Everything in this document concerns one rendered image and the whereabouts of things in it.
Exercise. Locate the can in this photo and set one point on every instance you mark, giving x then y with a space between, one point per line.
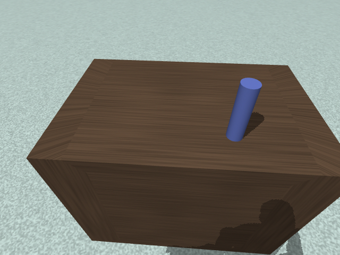
245 100

